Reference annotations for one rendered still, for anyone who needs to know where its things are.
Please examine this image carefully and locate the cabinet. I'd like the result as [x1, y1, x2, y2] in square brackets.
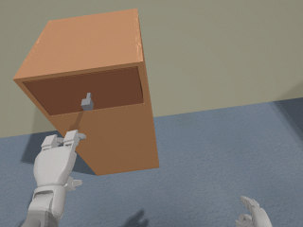
[13, 9, 160, 176]

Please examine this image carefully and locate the left robot hand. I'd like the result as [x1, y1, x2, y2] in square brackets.
[33, 130, 86, 192]

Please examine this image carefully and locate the drawer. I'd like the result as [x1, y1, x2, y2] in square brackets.
[24, 66, 144, 115]

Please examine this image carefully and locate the left robot forearm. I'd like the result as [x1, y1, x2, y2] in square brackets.
[21, 184, 67, 227]

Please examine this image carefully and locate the handle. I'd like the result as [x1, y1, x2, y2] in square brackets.
[81, 93, 94, 112]

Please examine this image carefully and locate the right robot hand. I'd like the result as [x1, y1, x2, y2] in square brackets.
[235, 196, 273, 227]

